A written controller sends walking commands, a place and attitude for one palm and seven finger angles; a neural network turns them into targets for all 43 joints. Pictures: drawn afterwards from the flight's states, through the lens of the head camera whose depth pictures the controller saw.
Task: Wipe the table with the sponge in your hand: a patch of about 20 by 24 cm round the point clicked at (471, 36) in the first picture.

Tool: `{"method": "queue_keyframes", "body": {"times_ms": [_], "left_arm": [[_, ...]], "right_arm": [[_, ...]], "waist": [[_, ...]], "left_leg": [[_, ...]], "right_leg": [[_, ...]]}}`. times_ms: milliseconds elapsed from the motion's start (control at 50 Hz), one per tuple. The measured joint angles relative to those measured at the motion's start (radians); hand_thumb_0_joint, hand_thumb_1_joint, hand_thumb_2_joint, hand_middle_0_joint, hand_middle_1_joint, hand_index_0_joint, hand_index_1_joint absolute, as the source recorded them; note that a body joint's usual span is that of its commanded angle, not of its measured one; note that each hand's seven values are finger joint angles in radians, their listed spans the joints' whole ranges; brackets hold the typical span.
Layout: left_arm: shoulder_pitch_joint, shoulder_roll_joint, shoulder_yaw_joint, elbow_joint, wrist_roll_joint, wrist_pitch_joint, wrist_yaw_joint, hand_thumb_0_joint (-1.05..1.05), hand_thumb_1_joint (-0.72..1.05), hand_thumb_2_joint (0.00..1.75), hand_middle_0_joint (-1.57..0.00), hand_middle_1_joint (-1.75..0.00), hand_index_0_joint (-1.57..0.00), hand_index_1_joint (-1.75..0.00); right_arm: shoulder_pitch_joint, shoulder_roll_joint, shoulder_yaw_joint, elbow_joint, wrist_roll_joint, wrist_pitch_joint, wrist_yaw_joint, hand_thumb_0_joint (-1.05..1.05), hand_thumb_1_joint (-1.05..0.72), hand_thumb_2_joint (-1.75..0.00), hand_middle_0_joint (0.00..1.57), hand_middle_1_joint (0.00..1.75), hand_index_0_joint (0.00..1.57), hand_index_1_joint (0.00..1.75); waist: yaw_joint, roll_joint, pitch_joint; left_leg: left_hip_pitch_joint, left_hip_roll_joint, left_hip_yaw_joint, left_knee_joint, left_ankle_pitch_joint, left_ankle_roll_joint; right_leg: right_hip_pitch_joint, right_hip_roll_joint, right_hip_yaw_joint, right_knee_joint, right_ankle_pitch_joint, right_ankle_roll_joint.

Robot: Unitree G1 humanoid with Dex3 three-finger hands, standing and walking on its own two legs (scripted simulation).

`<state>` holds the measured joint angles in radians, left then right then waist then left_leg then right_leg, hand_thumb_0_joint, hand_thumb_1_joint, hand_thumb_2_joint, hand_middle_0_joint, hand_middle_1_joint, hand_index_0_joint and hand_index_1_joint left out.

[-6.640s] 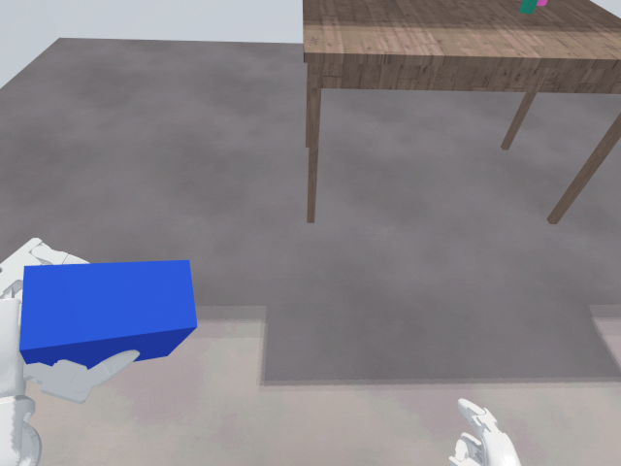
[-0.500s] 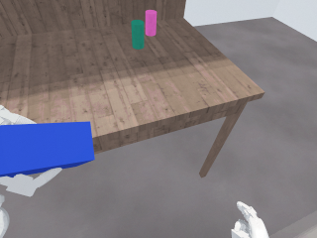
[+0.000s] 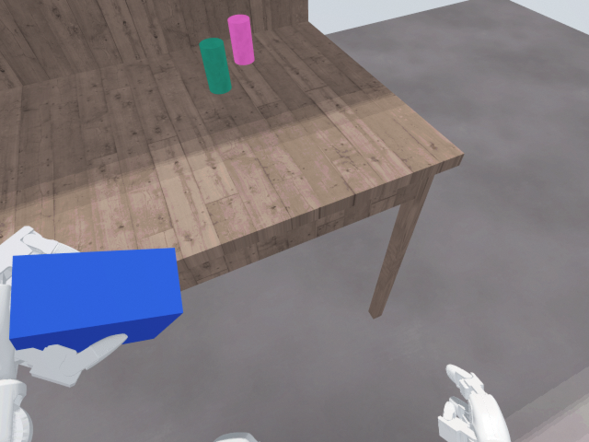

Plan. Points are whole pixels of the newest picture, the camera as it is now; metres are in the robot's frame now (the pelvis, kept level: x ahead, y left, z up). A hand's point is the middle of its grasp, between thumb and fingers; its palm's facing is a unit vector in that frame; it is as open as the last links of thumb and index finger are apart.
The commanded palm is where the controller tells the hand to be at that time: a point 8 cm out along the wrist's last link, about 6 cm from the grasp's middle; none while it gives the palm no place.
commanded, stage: come to a stop and stand still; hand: left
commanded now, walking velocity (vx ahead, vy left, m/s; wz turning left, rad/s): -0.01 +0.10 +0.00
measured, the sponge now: (121, 303) +0.24 +0.19 +0.14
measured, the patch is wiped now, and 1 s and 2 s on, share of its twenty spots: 0.00 0.00 0.00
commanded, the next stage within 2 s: look again from close up in 1.64 s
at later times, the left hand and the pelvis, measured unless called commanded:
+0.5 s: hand out of the picture +0.20 +0.30 +0.14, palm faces +0.29 -0.90 -0.33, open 10.3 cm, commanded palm +0.13 +0.36 +0.18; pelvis -0.04 +0.09 +0.00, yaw -3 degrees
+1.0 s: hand out of the picture +0.19 +0.34 +0.15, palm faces +0.46 -0.82 -0.33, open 10.3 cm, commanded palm +0.12 +0.37 +0.18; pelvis -0.04 +0.09 +0.00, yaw -1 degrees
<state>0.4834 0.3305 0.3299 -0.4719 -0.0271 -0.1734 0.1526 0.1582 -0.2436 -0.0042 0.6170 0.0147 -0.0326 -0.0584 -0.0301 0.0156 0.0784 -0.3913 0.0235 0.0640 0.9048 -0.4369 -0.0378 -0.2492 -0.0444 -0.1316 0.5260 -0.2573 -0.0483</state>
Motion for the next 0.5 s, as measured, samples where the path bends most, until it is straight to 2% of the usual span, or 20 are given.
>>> {"method": "queue_keyframes", "body": {"times_ms": [60, 120, 160, 180, 220, 260, 300, 340, 380, 420, 460, 500], "left_arm": [[0.033, 0.027, 0.013, -0.040, 0.001, -0.013, 0.003, -0.01, -0.52, 0.99, -0.70, -1.34, -0.73, -1.34], [0.053, 0.052, 0.032, -0.089, -0.001, -0.024, 0.009, -0.01, -0.52, 0.99, -0.70, -1.34, -0.73, -1.34], [0.061, 0.060, 0.041, -0.118, -0.001, -0.030, 0.014, -0.01, -0.52, 0.99, -0.70, -1.34, -0.73, -1.34], [0.008, 0.106, 0.040, -0.109, -0.007, -0.041, 0.001, -0.01, -0.52, 0.99, -0.70, -1.34, -0.73, -1.34], [-0.156, 0.203, 0.095, -0.020, -0.002, -0.097, -0.020, -0.01, -0.52, 0.99, -0.70, -1.34, -0.73, -1.34], [-0.265, 0.234, 0.162, 0.084, -0.006, -0.130, -0.009, -0.01, -0.52, 0.99, -0.70, -1.34, -0.73, -1.34], [-0.308, 0.207, 0.193, 0.152, -0.024, -0.135, 0.005, -0.01, -0.52, 0.99, -0.70, -1.34, -0.73, -1.34], [-0.293, 0.133, 0.172, 0.158, -0.032, -0.116, 0.014, -0.01, -0.52, 0.99, -0.70, -1.34, -0.73, -1.34], [-0.240, 0.039, 0.100, 0.134, -0.024, -0.093, 0.009, -0.01, -0.52, 0.99, -0.70, -1.34, -0.73, -1.34], [-0.175, -0.033, 0.013, 0.114, 0.002, -0.070, -0.004, -0.01, -0.52, 0.99, -0.70, -1.34, -0.73, -1.34], [-0.114, -0.058, -0.045, 0.102, 0.026, -0.054, -0.021, -0.01, -0.52, 0.99, -0.70, -1.34, -0.73, -1.34], [-0.077, -0.040, -0.059, 0.096, 0.038, -0.039, -0.034, -0.01, -0.52, 0.99, -0.70, -1.34, -0.73, -1.34]], "right_arm": [[0.003, -0.011, -0.014, -0.024, -0.004, 0.007, -0.009, 0.01, -0.90, -0.90, 0.19, 0.30, 0.20, 0.30], [0.015, -0.017, -0.026, -0.043, -0.006, 0.009, -0.012, 0.01, -0.90, -0.90, 0.19, 0.30, 0.20, 0.30], [0.026, -0.021, -0.030, -0.050, -0.009, 0.008, -0.011, 0.01, -0.90, -0.90, 0.19, 0.30, 0.20, 0.30], [0.060, -0.029, -0.029, -0.075, -0.001, -0.002, -0.029, 0.01, -0.90, -0.90, 0.19, 0.30, 0.20, 0.30], [0.090, -0.011, -0.022, -0.067, -0.001, -0.045, -0.028, 0.01, -0.90, -0.90, 0.19, 0.30, 0.20, 0.30], [0.093, 0.001, 0.007, -0.054, -0.012, -0.066, 0.003, 0.01, -0.90, -0.90, 0.19, 0.30, 0.20, 0.30], [0.103, 0.007, 0.029, -0.056, -0.020, -0.086, 0.031, 0.01, -0.90, -0.90, 0.19, 0.30, 0.20, 0.30], [0.117, 0.013, 0.040, -0.057, -0.021, -0.104, 0.054, 0.01, -0.90, -0.90, 0.19, 0.30, 0.20, 0.30], [0.131, 0.018, 0.046, -0.058, -0.015, -0.117, 0.063, 0.01, -0.90, -0.90, 0.20, 0.30, 0.21, 0.30], [0.139, 0.028, 0.051, -0.061, -0.012, -0.122, 0.064, 0.01, -0.90, -0.90, 0.20, 0.30, 0.21, 0.30], [0.135, 0.048, 0.060, -0.061, -0.017, -0.119, 0.060, 0.01, -0.90, -0.90, 0.20, 0.30, 0.21, 0.30], [0.120, 0.068, 0.070, -0.059, -0.028, -0.108, 0.050, 0.01, -0.90, -0.90, 0.20, 0.30, 0.21, 0.30]], "waist": [[-0.011, -0.024, 0.005], [-0.009, -0.040, 0.005], [-0.005, -0.040, 0.000], [0.017, -0.029, -0.001], [0.060, -0.049, 0.005], [0.080, -0.053, -0.008], [0.079, -0.043, -0.030], [0.072, -0.032, -0.043], [0.061, -0.017, -0.051], [0.045, -0.008, -0.051], [0.030, -0.020, -0.048], [0.016, -0.034, -0.029]], "left_leg": [[0.013, 0.000, 0.000, -0.059, 0.024, 0.001], [0.051, 0.004, 0.001, -0.173, 0.054, 0.007], [0.098, 0.007, -0.002, -0.286, 0.121, 0.011], [0.118, 0.012, -0.011, -0.348, 0.161, 0.019], [0.095, 0.001, -0.014, -0.324, 0.178, 0.040], [0.077, 0.009, -0.003, -0.289, 0.158, 0.047], [0.074, 0.009, 0.009, -0.273, 0.147, 0.054], [0.094, 0.003, 0.033, -0.284, 0.146, 0.073], [0.122, -0.007, 0.052, -0.315, 0.155, 0.092], [0.144, -0.024, 0.067, -0.357, 0.176, 0.111], [0.153, -0.043, 0.083, -0.389, 0.195, 0.123], [0.160, -0.055, 0.091, -0.411, 0.211, 0.131]], "right_leg": [[-0.007, -0.003, 0.000, -0.013, 0.015, 0.002], [-0.021, -0.004, -0.004, -0.010, 0.024, 0.007], [-0.033, -0.003, -0.009, 0.007, 0.021, 0.015], [-0.044, 0.001, -0.019, 0.028, 0.014, 0.022], [-0.065, -0.014, -0.023, 0.065, 0.002, 0.029], [-0.072, -0.004, -0.010, 0.056, 0.020, 0.024], [-0.072, 0.001, 0.010, 0.045, 0.035, 0.035], [-0.057, -0.002, 0.034, 0.028, 0.048, 0.050], [-0.041, 0.000, 0.065, 0.011, 0.027, 0.059], [-0.034, 0.002, 0.094, 0.012, -0.018, 0.059], [-0.025, 0.006, 0.117, -0.001, -0.010, 0.059], [-0.025, 0.004, 0.141, -0.012, 0.019, 0.061]]}}
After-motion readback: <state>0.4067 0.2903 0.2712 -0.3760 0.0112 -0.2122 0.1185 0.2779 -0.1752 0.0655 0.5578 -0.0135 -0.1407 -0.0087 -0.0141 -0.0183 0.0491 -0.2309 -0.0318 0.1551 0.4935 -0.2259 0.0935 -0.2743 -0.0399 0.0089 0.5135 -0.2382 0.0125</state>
